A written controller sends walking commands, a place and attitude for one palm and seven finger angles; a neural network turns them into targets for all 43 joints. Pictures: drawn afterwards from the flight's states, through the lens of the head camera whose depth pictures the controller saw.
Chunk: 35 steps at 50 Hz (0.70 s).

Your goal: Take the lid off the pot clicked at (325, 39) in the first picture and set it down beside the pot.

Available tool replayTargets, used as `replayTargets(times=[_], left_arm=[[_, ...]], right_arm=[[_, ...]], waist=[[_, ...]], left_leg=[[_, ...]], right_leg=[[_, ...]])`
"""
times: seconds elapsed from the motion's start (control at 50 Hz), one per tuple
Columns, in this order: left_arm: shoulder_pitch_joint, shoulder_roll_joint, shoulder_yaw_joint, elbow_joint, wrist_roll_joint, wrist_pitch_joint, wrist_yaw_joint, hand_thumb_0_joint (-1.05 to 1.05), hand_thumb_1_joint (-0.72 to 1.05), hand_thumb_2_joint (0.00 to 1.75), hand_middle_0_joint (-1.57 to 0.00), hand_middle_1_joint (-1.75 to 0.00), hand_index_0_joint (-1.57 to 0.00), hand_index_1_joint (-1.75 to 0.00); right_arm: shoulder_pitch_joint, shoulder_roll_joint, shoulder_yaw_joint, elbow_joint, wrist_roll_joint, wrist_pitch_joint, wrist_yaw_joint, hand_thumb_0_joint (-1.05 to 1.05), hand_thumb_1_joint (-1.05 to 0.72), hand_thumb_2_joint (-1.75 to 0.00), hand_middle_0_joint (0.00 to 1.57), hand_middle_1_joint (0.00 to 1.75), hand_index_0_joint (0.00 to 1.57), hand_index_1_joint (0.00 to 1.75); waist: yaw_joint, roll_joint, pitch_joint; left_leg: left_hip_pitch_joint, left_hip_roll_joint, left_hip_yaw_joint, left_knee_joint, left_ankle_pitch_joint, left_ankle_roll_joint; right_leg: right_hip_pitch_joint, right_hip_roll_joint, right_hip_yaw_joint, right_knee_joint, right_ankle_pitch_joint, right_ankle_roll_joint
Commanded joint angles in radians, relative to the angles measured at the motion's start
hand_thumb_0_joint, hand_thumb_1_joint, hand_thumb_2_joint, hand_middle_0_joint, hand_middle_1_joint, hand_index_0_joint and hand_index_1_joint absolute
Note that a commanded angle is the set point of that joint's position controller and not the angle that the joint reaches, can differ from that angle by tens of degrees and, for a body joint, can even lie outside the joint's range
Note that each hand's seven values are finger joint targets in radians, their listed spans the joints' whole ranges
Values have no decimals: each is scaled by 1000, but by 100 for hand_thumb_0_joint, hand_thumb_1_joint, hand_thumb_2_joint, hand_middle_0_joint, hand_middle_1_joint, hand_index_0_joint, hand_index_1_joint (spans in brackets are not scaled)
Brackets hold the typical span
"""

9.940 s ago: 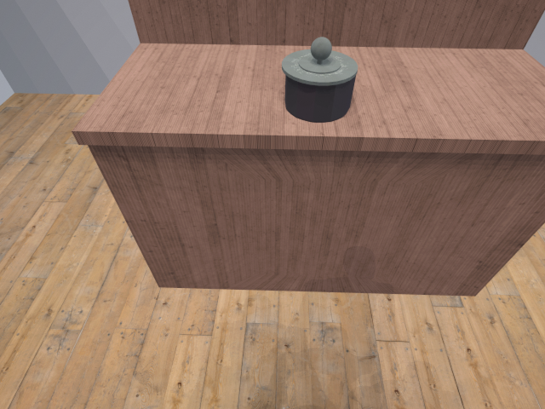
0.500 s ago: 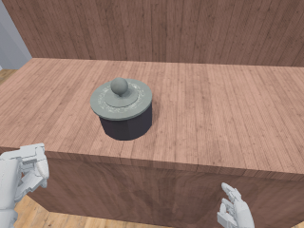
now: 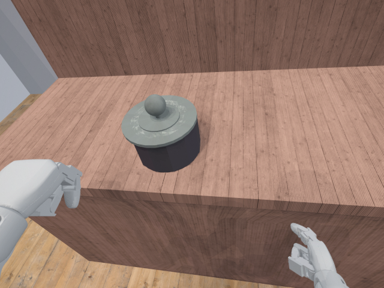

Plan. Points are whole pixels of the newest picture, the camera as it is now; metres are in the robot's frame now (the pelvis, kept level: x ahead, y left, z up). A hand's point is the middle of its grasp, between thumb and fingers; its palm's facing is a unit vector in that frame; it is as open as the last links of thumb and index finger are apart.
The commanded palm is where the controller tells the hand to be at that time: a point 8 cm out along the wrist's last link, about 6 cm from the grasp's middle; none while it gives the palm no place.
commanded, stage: reach forward and open the fingers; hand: left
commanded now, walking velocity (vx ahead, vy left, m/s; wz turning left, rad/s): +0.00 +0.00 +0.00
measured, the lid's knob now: (155, 105) +0.45 +0.14 +0.17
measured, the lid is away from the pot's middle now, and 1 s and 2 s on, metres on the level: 0.00 0.00 0.00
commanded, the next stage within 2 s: move the open hand above the knob in 0.96 s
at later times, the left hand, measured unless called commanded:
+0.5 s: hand (52, 164) +0.24 +0.25 +0.21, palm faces -0.05 +0.03 -1.00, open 8.8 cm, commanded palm +0.21 +0.25 +0.28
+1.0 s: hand (59, 132) +0.28 +0.23 +0.25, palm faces +0.01 +0.06 -1.00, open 10.0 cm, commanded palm +0.23 +0.24 +0.31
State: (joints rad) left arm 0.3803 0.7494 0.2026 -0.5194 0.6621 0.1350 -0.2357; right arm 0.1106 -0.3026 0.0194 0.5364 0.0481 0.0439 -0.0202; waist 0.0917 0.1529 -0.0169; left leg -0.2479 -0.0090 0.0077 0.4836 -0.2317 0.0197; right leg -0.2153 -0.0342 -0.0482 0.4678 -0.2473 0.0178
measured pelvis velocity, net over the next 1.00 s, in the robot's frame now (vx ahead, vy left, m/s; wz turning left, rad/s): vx -0.05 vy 0.00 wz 0.00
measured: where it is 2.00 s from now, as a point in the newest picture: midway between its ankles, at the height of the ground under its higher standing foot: outside the picture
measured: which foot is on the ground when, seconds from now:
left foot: down 0.00-1.00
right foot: down 0.00-1.00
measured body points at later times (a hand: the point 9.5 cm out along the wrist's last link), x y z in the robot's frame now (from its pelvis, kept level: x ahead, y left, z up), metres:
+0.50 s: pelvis -0.04 +0.00 +0.00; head -0.05 -0.05 +0.44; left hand +0.24 +0.25 +0.26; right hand +0.19 -0.21 -0.09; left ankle +0.02 +0.11 -0.74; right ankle +0.00 -0.13 -0.74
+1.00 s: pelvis -0.05 +0.00 -0.01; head -0.05 -0.07 +0.44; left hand +0.27 +0.23 +0.30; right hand +0.17 -0.22 -0.10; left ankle +0.02 +0.11 -0.74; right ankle +0.00 -0.13 -0.74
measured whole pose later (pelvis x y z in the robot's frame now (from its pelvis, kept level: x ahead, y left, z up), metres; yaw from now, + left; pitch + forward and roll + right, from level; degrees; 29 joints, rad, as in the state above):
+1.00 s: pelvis -0.05 +0.00 -0.01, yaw +0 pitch -2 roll +1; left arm -0.40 0.78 0.06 -0.11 0.71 0.14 -0.51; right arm 0.12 -0.30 0.05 0.55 0.08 0.01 -0.03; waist 0.06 0.14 0.01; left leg -0.29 -0.02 0.02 0.49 -0.17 0.02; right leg -0.30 -0.05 -0.04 0.54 -0.22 0.01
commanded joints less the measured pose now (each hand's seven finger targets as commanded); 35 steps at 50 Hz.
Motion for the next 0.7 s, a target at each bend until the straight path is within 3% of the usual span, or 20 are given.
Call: replayTargets(times=[0.0,0.04,0.08,0.12,0.14,0.2,0.24,0.26,0.3,0.34,0.4,0.44,0.46,0.52,0.56,0.58,0.6,0.64,0.66,0.68], left_arm=[[-265,263,172,-63,-6,-26,-56,0,25,132,-111,-79,-111,-79],[-321,313,214,-14,-5,-23,-85,0,18,136,-108,-72,-108,-72],[-455,273,145,-28,-14,-46,-114,0,12,140,-106,-65,-106,-65],[-473,279,143,-60,-14,-66,-126,0,6,145,-103,-58,-103,-58],[-427,304,183,-39,-9,-58,-125,0,3,147,-102,-54,-102,-54],[-627,294,129,46,4,-54,-143,0,-7,150,-98,-44,-98,-44],[-596,327,171,105,14,-33,-139,0,-13,152,-96,-36,-96,-36],[-683,297,116,105,17,-34,-156,0,-16,154,-95,-33,-95,-33],[-723,295,104,69,18,-34,-159,0,-22,157,-92,-26,-92,-26],[-692,300,120,95,19,-25,-158,0,-28,160,-90,-19,-90,-19],[-840,305,84,165,40,-19,-172,0,-37,164,-87,-8,-87,-8],[-835,345,125,139,39,-20,-167,0,-37,164,-87,-8,-87,-8],[-913,326,87,127,41,-23,-180,0,-37,164,-87,-8,-87,-8],[-956,298,57,198,48,-4,-182,0,-37,164,-87,-8,-87,-8],[-953,306,62,218,50,-6,-190,0,-37,165,-87,-8,-87,-8],[-999,301,49,199,51,-5,-189,0,-37,165,-87,-8,-87,-8],[-1029,296,38,205,57,-2,-190,0,-38,165,-87,-8,-87,-8],[-1005,310,59,212,53,-2,-186,0,-38,166,-87,-8,-87,-8],[-1063,294,27,217,59,-1,-197,0,-38,166,-87,-8,-87,-8],[-1097,305,30,212,62,0,-195,0,-38,166,-87,-8,-87,-8]], right_arm=[[-140,-78,-28,-154,3,-84,-19,0,-90,-90,20,30,20,30],[-157,-88,-26,-158,12,-89,-18,0,-90,-90,20,30,20,30],[-153,-79,-25,-161,12,-93,-23,0,-90,-90,20,30,20,30],[-157,-74,-26,-167,4,-112,-23,0,-90,-90,20,30,20,30],[-168,-75,-25,-178,7,-121,-15,0,-90,-90,20,30,20,30],[-171,-82,-20,-151,10,-106,-22,0,-90,-90,20,30,20,30],[-168,-87,-22,-164,14,-111,-15,0,-90,-90,20,30,20,30],[-184,-83,-15,-155,12,-97,-14,0,-90,-90,20,30,20,30],[-191,-78,-20,-166,12,-103,-14,0,-90,-90,20,30,20,30],[-183,-77,-18,-180,19,-112,-7,0,-90,-90,20,30,20,30],[-194,-85,-16,-157,16,-94,-17,0,-90,-90,20,30,20,30],[-181,-83,-16,-177,22,-103,-11,0,-90,-90,20,30,20,30],[-203,-79,-10,-170,17,-95,-11,0,-90,-90,20,30,20,30],[-190,-80,-15,-155,20,-91,-17,0,-90,-90,20,30,20,30],[-192,-81,-11,-162,22,-91,-11,0,-90,-90,20,30,20,30],[-198,-80,-12,-165,27,-87,-13,0,-90,-90,20,30,20,30],[-200,-81,-13,-163,25,-88,-15,0,-90,-90,20,30,20,30],[-181,-79,-12,-176,32,-101,-9,0,-90,-90,20,30,20,30],[-199,-78,-8,-167,28,-92,-13,0,-90,-90,20,30,20,30],[-196,-78,-11,-165,29,-91,-15,0,-90,-90,20,30,20,30]], waist=[[-9,-112,-114],[-10,-142,-107],[-12,-102,-132],[3,-75,-185],[5,-85,-196],[-8,-92,-125],[1,-89,-142],[-4,-81,-182],[5,-71,-186],[-3,-80,-187],[-7,-85,-142],[-5,-70,-192],[-2,-40,-228],[-7,-73,-158],[-5,-72,-197],[-9,-100,-168],[-11,-82,-163],[-16,-74,-184],[-11,-63,-215],[-13,-79,-188]], left_leg=[[77,-10,-30,-71,235,19],[90,-12,-33,-69,222,18],[97,-17,-29,-88,176,20],[121,-24,-33,-87,189,22],[143,-22,-34,-66,210,21],[86,-18,-32,-106,113,13],[99,-19,-36,-90,110,14],[85,-26,-29,-110,94,13],[92,-19,-30,-101,92,14],[106,-21,-33,-86,73,13],[53,-15,-29,-105,19,12],[88,-19,-33,-92,17,14],[75,-22,-34,-110,21,12],[55,-12,-35,-105,-1,10],[54,-16,-35,-111,-21,11],[46,-10,-36,-107,-24,9],[48,-11,-33,-104,-27,10],[71,-14,-43,-100,-52,11],[59,-17,-37,-111,-43,12],[52,-10,-40,-108,-46,10]], right_leg=[[23,20,-13,-93,195,7],[23,35,-5,-96,187,0],[21,20,-15,-104,126,6],[39,19,-12,-101,130,3],[41,34,-1,-86,159,-8],[1,23,-17,-106,40,1],[1,39,-6,-91,45,-14],[23,27,-12,-90,16,-10],[14,19,-6,-80,5,-9],[1,37,-2,-74,9,-16],[-24,17,-8,-67,-56,-11],[-14,36,1,-67,-40,-19],[13,21,-3,-51,-48,-20],[-37,17,-8,-47,-64,-16],[-19,22,-3,-45,-70,-23],[-32,16,-8,-39,-74,-18],[-45,15,-7,-39,-77,-18],[-50,34,-5,-40,-76,-24],[-28,23,-4,-33,-79,-25],[-41,16,-7,-30,-81,-21]])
